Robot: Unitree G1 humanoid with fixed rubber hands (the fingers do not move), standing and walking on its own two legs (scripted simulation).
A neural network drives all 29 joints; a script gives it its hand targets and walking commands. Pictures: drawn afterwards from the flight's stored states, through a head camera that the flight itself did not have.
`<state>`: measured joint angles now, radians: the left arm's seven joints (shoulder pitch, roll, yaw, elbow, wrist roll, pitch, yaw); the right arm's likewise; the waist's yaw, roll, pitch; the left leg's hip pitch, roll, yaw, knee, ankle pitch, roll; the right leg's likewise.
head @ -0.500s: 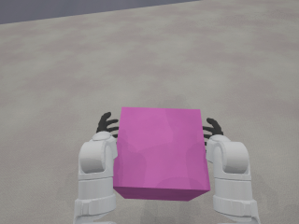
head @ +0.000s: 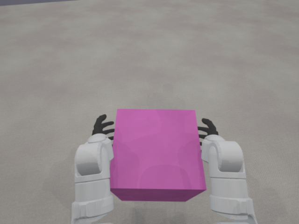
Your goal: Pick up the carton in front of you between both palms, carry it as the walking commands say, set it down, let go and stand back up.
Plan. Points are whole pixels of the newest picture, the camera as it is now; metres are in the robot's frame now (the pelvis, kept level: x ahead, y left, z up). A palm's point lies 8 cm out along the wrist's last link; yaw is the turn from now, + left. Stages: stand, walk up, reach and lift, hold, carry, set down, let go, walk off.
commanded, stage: carry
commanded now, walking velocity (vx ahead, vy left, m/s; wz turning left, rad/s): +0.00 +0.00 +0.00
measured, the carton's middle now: (154, 159) +0.30 +0.00 -0.02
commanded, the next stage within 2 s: none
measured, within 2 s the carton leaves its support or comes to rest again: neither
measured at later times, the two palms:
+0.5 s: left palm (112, 88) +0.48 +0.13 +0.11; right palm (203, 92) +0.47 -0.15 +0.09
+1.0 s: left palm (108, 97) +0.46 +0.14 +0.08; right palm (197, 99) +0.46 -0.14 +0.07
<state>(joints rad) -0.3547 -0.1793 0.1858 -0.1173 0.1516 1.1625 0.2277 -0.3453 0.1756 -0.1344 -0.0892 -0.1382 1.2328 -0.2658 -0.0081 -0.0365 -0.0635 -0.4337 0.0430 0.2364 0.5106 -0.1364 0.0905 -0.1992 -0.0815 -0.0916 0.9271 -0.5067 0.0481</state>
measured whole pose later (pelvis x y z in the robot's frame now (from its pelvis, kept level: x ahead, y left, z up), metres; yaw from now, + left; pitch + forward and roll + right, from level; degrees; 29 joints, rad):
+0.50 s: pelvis +0.18 -0.02 +0.01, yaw +2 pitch +4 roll -1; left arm -0.37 -0.18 0.17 -0.06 0.16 1.16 0.22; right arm -0.33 0.17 -0.16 -0.10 -0.13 1.27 -0.28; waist -0.01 0.03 -0.13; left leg -0.16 0.07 0.17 0.50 -0.36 -0.03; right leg -0.30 -0.05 -0.18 0.50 -0.24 -0.02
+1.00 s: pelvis +0.18 -0.01 +0.00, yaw +3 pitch +3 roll -1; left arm -0.32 -0.17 0.14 -0.02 0.16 1.11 0.22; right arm -0.29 0.16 -0.13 -0.04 -0.16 1.19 -0.24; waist 0.00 0.01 -0.11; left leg -0.16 0.07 0.17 0.53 -0.41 -0.01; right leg -0.32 -0.07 -0.17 0.56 -0.28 0.00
